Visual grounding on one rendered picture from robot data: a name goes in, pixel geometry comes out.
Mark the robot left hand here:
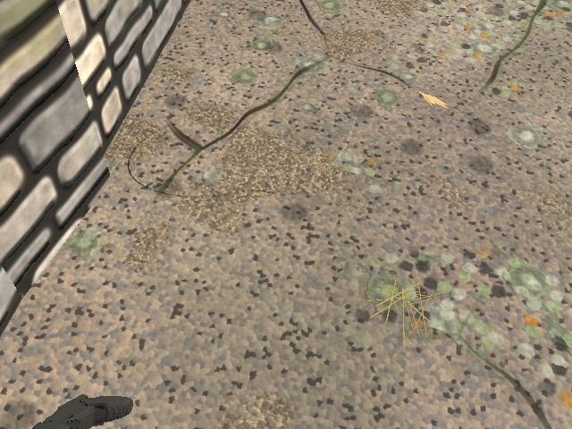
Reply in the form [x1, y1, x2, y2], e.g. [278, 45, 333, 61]
[32, 394, 133, 429]

